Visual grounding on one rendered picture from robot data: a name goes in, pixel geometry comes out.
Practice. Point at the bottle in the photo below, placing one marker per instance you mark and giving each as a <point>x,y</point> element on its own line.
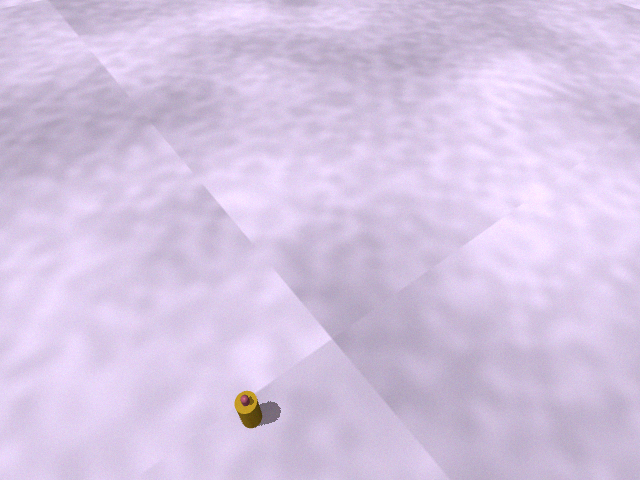
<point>248,409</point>

